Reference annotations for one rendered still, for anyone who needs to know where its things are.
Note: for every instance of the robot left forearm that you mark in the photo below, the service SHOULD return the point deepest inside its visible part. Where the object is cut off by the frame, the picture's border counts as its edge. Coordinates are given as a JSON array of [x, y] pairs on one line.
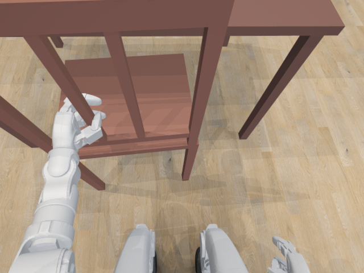
[[52, 225]]

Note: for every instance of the robot right shin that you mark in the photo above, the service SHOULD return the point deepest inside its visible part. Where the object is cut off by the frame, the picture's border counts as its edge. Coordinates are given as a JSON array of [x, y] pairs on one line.
[[205, 267]]

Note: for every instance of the chair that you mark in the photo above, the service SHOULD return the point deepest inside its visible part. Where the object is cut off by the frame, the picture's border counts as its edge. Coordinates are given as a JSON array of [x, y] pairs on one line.
[[146, 99]]

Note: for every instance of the left robot thigh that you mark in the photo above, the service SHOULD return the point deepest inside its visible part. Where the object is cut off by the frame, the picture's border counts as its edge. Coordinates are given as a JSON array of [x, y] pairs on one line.
[[137, 250]]

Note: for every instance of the table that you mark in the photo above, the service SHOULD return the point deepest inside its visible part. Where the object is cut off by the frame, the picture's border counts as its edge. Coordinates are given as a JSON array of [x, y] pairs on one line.
[[308, 19]]

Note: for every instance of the robot right hand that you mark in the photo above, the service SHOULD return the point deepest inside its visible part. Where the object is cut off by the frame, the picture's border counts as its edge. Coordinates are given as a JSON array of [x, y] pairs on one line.
[[295, 262]]

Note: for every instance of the robot left hand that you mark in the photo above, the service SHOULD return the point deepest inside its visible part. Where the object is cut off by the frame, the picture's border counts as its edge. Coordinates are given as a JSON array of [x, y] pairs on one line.
[[67, 125]]

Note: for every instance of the robot left upper arm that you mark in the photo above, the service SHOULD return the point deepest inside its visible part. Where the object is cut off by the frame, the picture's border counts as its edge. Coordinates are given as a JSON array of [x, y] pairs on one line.
[[49, 261]]

